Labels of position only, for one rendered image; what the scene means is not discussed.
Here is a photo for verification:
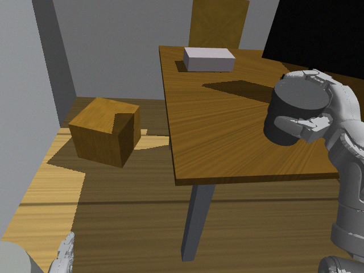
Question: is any table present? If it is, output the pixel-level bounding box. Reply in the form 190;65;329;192
159;45;364;262

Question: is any right robot hand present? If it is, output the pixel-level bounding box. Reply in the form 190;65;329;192
274;69;361;144

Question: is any right robot arm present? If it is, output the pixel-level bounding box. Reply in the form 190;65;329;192
318;120;364;273

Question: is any left robot hand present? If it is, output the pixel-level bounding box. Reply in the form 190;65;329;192
48;231;75;273

